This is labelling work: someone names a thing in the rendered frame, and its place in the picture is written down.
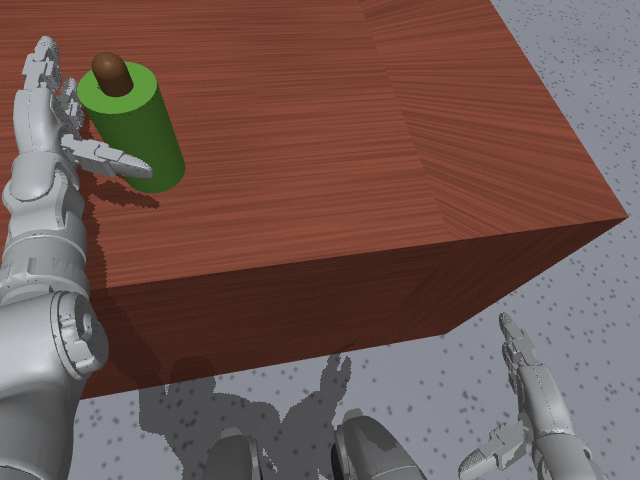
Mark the right robot hand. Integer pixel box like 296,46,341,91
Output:
458,312,575,480

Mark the left robot hand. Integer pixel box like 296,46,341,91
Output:
13,36,153,179

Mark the left robot arm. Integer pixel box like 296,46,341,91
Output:
0,151,109,480

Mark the right robot arm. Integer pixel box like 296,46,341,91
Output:
532,433,608,480

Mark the bottle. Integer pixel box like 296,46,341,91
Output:
77,52,185,193

